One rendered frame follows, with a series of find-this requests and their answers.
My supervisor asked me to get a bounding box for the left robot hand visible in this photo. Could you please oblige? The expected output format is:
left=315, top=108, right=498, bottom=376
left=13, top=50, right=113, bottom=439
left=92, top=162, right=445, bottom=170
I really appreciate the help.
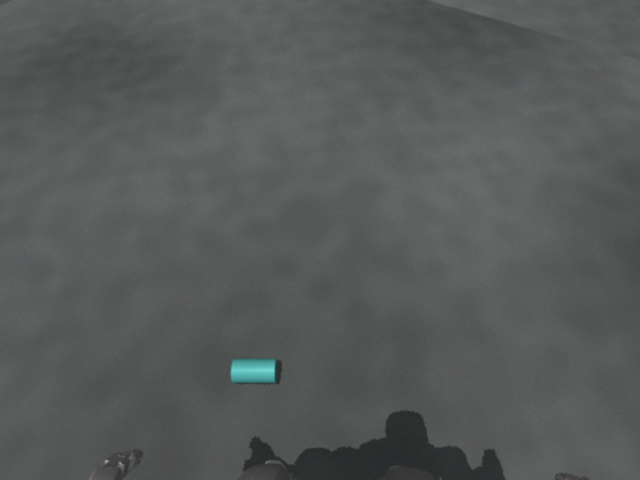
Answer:
left=88, top=449, right=143, bottom=480

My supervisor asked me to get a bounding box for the can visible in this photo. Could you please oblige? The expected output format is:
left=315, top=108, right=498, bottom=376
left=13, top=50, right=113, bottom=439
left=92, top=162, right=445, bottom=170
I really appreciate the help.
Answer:
left=231, top=358, right=278, bottom=383

